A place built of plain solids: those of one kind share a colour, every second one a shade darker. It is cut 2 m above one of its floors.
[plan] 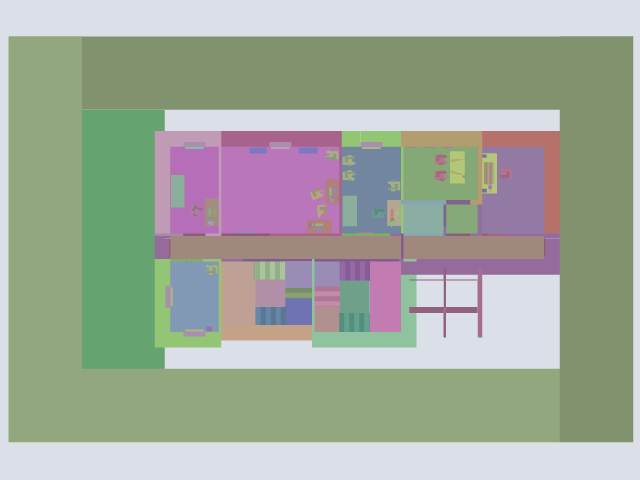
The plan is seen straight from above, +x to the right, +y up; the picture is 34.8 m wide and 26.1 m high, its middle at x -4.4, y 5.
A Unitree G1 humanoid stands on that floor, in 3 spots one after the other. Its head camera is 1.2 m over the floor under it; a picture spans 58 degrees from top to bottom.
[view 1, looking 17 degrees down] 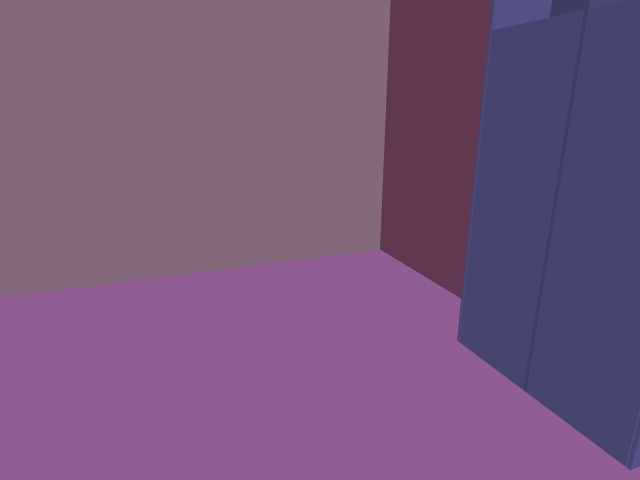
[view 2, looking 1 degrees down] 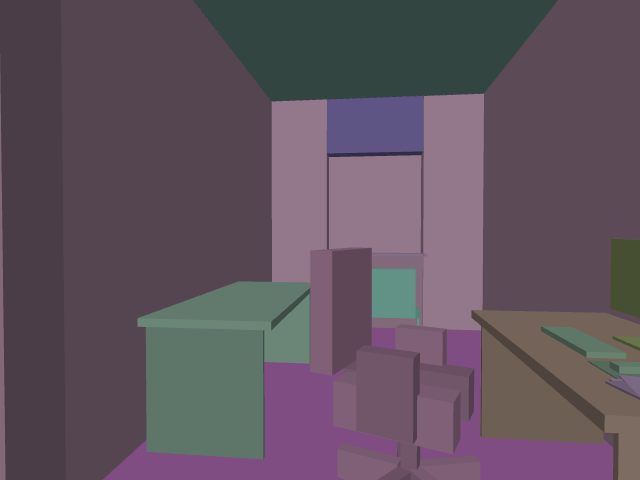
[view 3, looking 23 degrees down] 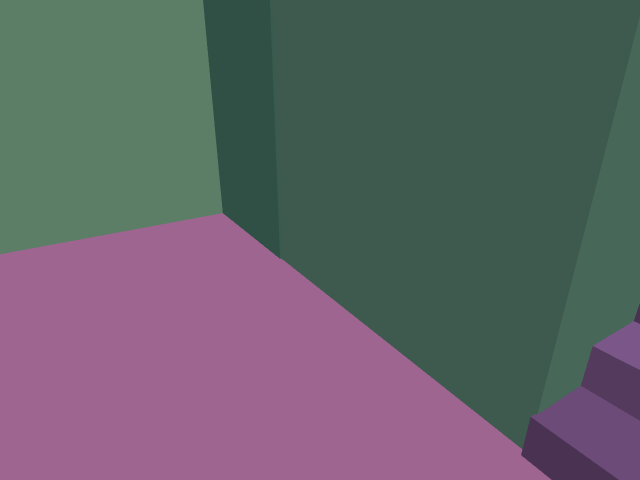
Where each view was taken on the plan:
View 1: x -6.56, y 8.27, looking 159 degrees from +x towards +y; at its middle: wall_reception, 3.60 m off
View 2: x -11.24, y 4.59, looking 97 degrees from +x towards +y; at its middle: wall_reception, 5.53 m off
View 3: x -0.57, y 3.31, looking -122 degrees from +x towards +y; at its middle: wall_pierSm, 2.31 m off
